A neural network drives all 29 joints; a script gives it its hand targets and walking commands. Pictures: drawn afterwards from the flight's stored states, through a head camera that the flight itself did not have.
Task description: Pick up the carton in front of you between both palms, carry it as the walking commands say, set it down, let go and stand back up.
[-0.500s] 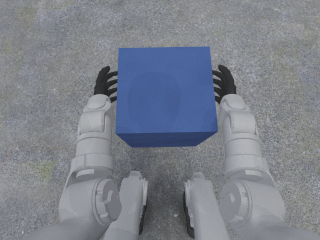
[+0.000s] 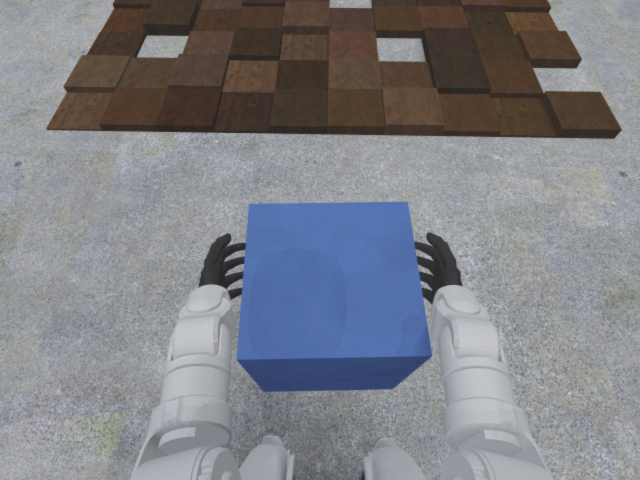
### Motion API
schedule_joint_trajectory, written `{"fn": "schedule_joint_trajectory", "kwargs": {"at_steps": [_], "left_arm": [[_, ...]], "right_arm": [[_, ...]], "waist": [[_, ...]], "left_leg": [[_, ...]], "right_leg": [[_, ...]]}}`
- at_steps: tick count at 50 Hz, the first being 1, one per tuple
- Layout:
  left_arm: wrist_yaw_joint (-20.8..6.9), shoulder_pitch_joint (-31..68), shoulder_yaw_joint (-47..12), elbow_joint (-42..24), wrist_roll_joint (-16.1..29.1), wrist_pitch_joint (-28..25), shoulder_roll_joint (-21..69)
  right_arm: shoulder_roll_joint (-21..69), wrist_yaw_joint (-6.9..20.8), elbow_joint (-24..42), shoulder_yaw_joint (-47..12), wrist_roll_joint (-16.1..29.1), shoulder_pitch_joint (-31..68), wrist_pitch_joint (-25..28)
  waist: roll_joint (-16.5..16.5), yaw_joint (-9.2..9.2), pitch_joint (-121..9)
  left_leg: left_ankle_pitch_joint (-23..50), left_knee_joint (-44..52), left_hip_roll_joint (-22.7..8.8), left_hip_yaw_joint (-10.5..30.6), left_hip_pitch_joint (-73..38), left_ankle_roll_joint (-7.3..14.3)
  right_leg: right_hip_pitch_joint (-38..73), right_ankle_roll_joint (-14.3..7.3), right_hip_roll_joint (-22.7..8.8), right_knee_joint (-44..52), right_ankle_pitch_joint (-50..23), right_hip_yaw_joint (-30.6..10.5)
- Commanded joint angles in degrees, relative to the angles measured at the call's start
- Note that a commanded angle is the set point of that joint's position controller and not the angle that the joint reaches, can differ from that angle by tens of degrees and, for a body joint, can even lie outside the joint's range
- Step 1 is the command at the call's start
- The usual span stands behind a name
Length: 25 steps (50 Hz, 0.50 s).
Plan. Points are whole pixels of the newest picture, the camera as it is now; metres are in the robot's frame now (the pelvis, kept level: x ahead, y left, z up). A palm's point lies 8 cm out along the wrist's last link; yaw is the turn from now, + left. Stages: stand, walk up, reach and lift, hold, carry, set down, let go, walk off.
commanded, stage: reach and lift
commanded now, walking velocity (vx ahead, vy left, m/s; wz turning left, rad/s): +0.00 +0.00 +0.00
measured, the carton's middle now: (328, 306) +0.37 +0.01 -0.09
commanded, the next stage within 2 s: hold in 1.38 s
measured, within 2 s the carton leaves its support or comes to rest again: neither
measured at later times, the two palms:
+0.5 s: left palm (189, 279) +0.32 +0.15 +0.10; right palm (487, 284) +0.32 -0.15 +0.10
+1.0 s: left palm (192, 266) +0.33 +0.15 +0.11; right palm (490, 272) +0.33 -0.15 +0.11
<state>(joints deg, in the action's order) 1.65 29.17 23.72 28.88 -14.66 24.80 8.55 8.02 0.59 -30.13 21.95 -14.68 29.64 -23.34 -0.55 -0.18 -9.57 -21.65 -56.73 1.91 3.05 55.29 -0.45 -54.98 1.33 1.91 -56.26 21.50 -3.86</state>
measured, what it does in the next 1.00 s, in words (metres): rises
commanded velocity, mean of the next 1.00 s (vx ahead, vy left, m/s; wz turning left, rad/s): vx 0.00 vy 0.00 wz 0.00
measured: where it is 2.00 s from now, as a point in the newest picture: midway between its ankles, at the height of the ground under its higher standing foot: outside the picture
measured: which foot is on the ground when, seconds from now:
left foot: down 0.00-1.00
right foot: down 0.00-1.00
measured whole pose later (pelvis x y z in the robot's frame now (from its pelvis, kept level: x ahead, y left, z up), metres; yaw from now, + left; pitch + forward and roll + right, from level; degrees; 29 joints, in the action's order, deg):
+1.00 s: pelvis +0.02 +0.00 +0.07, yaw +0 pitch -4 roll +0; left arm -0.4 20.7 18.7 21.2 -17.6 36.2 9.8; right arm 10.0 2.0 -20.1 17.9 -17.6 19.5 -35.1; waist -0.2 0.2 1.7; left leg -11.7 -24.9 1.0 3.6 8.7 -0.4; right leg -8.7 0.6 0.9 -25.0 11.9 -4.1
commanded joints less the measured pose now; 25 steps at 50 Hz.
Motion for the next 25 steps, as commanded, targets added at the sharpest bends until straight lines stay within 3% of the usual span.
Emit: {"fn": "schedule_joint_trajectory", "kwargs": {"at_steps": [1, 2, 3, 4, 5, 6, 7, 8, 9, 10, 11, 12, 13, 15, 16, 17, 18, 19, 20, 21, 22, 23, 24, 25], "left_arm": [[-13.6, 30.6, -36.9, 2.6, 11.0, -0.8, 59.0], [-14.1, 27.9, -36.0, 1.5, 11.0, -1.0, 60.1], [-13.8, 26.4, -36.8, 0.1, 9.9, -0.8, 57.7], [-13.8, 27.4, -37.7, -0.7, 10.4, -0.3, 59.0], [-13.7, 26.7, -37.8, -1.9, 11.5, -0.8, 60.3], [-13.8, 23.6, -38.7, -0.2, 11.3, 0.5, 59.7], [-14.0, 24.7, -39.4, -3.0, 11.3, 0.2, 58.2], [-14.3, 20.5, -36.1, 1.5, 8.4, 1.8, 57.5], [-14.1, 16.8, -38.1, 0.8, 11.2, 2.2, 61.8], [-14.2, 24.8, -39.0, -2.1, 10.8, 1.7, 58.8], [-13.7, 23.6, -39.2, -2.8, 10.2, 2.1, 56.9], [-13.6, 18.4, -38.0, -3.6, 10.5, 2.8, 58.5], [-13.8, 20.1, -39.1, -3.3, 11.2, 3.3, 57.6], [-14.1, 16.3, -38.6, -3.0, 10.8, 5.2, 57.4], [-14.3, 17.3, -40.5, -7.1, 11.8, 5.2, 58.1], [-14.6, 17.4, -39.4, -5.0, 10.3, 6.7, 57.3], [-15.1, 15.8, -37.4, -3.0, 10.5, 7.1, 56.0], [-15.1, 17.7, -38.5, -4.5, 12.0, 7.3, 56.4], [-15.4, 18.8, -36.6, -4.9, 10.8, 7.7, 55.9], [-15.7, 12.9, -37.3, -3.8, 9.8, 9.0, 55.4], [-16.1, 17.0, -36.6, -7.9, 10.4, 8.7, 53.7], [-16.1, 18.6, -34.9, -4.6, 10.2, 9.6, 54.5], [-16.2, 15.2, -35.0, -4.1, 10.5, 9.5, 53.4], [-16.5, 21.0, -36.8, -7.8, 9.7, 9.3, 52.7]], "right_arm": [[57.7, 13.6, -5.4, -33.5, 9.6, 25.9, -0.4], [56.6, 13.5, 0.1, -34.9, 10.7, 27.7, -0.3], [59.4, 13.9, -5.4, -33.3, 8.9, 21.1, -1.2], [58.3, 14.8, -3.6, -33.7, 8.9, 23.6, -0.7], [57.1, 14.4, -1.9, -35.3, 9.3, 23.2, -1.6], [56.7, 13.9, -3.8, -35.5, 9.0, 17.2, -2.6], [58.1, 13.8, -1.5, -37.5, 9.6, 17.6, -2.2], [57.4, 13.7, -0.4, -34.9, 8.2, 18.6, -3.0], [54.3, 14.3, 1.3, -36.2, 9.4, 18.3, -3.0], [56.6, 14.0, 1.5, -36.2, 10.3, 19.0, -2.7], [56.6, 14.1, 0.7, -36.6, 10.4, 17.2, -3.5], [55.2, 14.0, 4.5, -38.0, 10.1, 16.8, -4.7], [57.8, 13.9, 3.6, -37.9, 10.1, 16.0, -5.5], [54.5, 14.2, 7.2, -38.3, 11.2, 16.8, -6.3], [57.0, 14.0, 6.7, -38.8, 11.5, 16.8, -7.1], [55.8, 14.0, 6.1, -36.7, 10.1, 17.4, -7.9], [56.3, 13.7, 7.3, -39.4, 11.1, 16.0, -8.4], [54.5, 13.5, 6.1, -36.9, 9.1, 12.8, -9.4], [54.9, 13.4, 7.2, -35.7, 8.1, 13.7, -9.8], [55.1, 13.6, 11.5, -38.7, 10.4, 14.2, -10.1], [54.0, 13.7, 5.6, -34.5, 7.5, 10.4, -11.1], [52.9, 13.7, 5.5, -32.5, 7.2, 12.7, -11.5], [54.0, 13.8, 9.6, -35.3, 8.8, 13.7, -11.3], [53.6, 14.0, 4.4, -30.9, 6.5, 9.7, -11.1]], "waist": [[-1.6, 0.46, -31.0], [-0.3, 1.48, -31.7], [0.8, -0.70, -27.0], [-1.0, 0.88, -27.4], [0.0, 0.28, -27.4], [-1.4, 2.44, -25.5], [0.2, -0.55, -24.7], [-1.0, -0.05, -21.7], [-2.2, 1.37, -20.5], [-2.0, 1.63, -19.4], [-0.8, -0.13, -18.8], [0.6, 0.04, -16.8], [1.7, 0.11, -15.5], [-1.5, -0.20, -11.6], [-0.3, -0.56, -12.1], [2.3, 0.06, -9.5], [-0.1, -2.06, -8.5], [-0.1, 2.56, -3.6], [0.4, -0.83, -3.1], [-2.8, -0.16, -7.5], [1.5, 0.70, -2.6], [0.2, 1.70, 1.2], [2.6, 1.27, 3.0], [-2.1, 2.97, -0.5]], "left_leg": [[15.2, 11.7, 5.3, -0.1, -24.5, -0.6], [15.5, 12.3, 5.5, -0.3, -26.8, -0.3], [17.8, 14.5, 4.9, 0.0, -27.2, -0.1], [18.2, 15.5, 5.3, 0.3, -27.3, -0.4], [22.9, 16.5, 5.0, 0.4, -31.6, -0.2], [21.4, 18.2, 4.6, 0.1, -34.6, -0.5], [23.7, 19.6, 4.5, 0.6, -35.0, -0.7], [21.8, 21.8, 4.9, 0.6, -32.7, -0.3], [24.8, 22.7, 4.9, 0.9, -38.9, -0.8], [22.2, 23.6, 3.8, 1.3, -38.8, 0.0], [21.3, 25.1, 3.7, 0.6, -39.8, 0.0], [21.0, 26.3, 3.7, 1.6, -41.0, 0.2], [19.2, 28.1, 3.5, 1.9, -41.6, 0.5], [19.5, 31.2, 3.4, 1.4, -43.6, 0.1], [16.4, 31.4, 3.1, 1.8, -44.6, 0.2], [17.5, 32.2, 3.1, 1.7, -45.6, 0.3], [14.2, 31.8, 3.8, 0.0, -45.1, 0.5], [13.6, 33.5, 3.0, 0.8, -46.6, 0.7], [13.0, 34.2, 3.0, 1.1, -43.0, 0.5], [17.8, 34.6, 3.5, -0.2, -50.7, 0.1], [13.1, 33.5, 3.9, 0.6, -46.2, -0.2], [8.1, 35.5, 2.5, 0.9, -43.7, 0.1], [8.5, 36.3, 2.6, 1.2, -45.8, 1.0], [9.5, 35.9, 3.6, 0.3, -43.1, -1.0]], "right_leg": [[24.8, -2.4, 5.4, 11.2, -15.9, -0.2], [26.4, -1.7, 5.9, 11.1, -16.3, 0.5], [27.2, -1.8, 5.3, 13.1, -18.8, 0.6], [27.3, -1.9, 5.8, 14.5, -18.9, 0.2], [30.8, -2.1, 5.7, 16.1, -22.0, 0.1], [30.2, -2.0, 5.1, 18.1, -21.6, -0.2], [32.7, -2.0, 5.0, 19.3, -23.3, -0.1], [35.5, -1.8, 4.8, 20.7, -23.1, -0.8], [35.1, -2.3, 4.9, 22.6, -22.7, -0.8], [34.9, -2.7, 4.9, 23.4, -21.2, -0.8], [37.8, -2.3, 4.2, 24.4, -22.3, -1.0], [40.1, -2.3, 3.7, 24.7, -20.3, -0.7], [40.0, -2.2, 3.9, 27.2, -18.8, -0.3], [42.7, -2.1, 3.5, 29.1, -18.6, -0.6], [45.0, -2.1, 3.8, 29.3, -15.9, -0.5], [44.6, -2.1, 4.2, 30.7, -16.8, -0.1], [47.3, -1.5, 3.1, 32.6, -13.8, -1.3], [43.0, -2.0, 3.2, 32.4, -15.0, -0.8], [45.8, -2.2, 3.6, 32.4, -14.9, -0.1], [46.8, -1.6, 3.2, 33.9, -18.4, -1.0], [46.5, -2.1, 3.4, 35.0, -12.0, -0.2], [46.1, -2.8, 3.1, 34.8, -9.4, -0.2], [43.4, -2.1, 3.2, 35.2, -9.5, 0.1], [49.0, -3.2, 3.3, 35.9, -12.0, -0.3]]}}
